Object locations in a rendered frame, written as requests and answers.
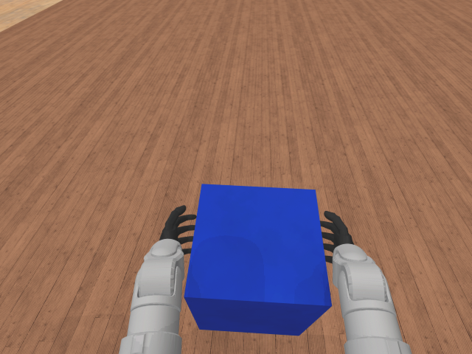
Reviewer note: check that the robot right hand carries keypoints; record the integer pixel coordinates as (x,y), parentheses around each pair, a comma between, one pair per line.
(340,236)

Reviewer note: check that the robot right forearm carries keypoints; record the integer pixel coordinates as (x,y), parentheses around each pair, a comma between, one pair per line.
(366,303)

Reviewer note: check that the carton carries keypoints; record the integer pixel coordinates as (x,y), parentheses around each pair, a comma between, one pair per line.
(257,263)

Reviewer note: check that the robot left hand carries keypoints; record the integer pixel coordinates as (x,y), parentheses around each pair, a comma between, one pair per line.
(172,231)

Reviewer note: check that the robot left forearm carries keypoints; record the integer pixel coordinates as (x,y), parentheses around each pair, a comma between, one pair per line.
(156,303)

